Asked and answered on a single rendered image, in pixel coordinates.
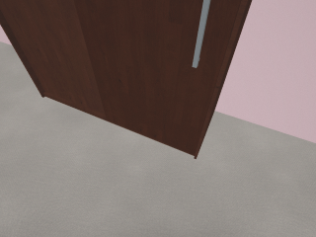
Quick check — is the handle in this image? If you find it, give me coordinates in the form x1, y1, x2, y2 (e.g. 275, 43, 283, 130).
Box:
192, 0, 211, 68

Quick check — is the wardrobe door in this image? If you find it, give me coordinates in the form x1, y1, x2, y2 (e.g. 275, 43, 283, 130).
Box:
0, 0, 105, 115
73, 0, 242, 155

